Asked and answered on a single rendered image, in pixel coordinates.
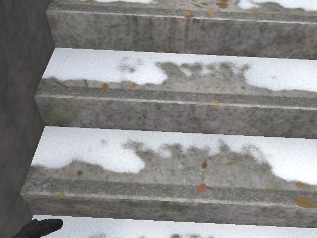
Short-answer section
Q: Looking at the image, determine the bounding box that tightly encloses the left robot hand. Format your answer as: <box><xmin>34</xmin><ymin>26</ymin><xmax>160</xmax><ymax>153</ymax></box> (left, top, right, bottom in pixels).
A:
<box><xmin>11</xmin><ymin>218</ymin><xmax>63</xmax><ymax>238</ymax></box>

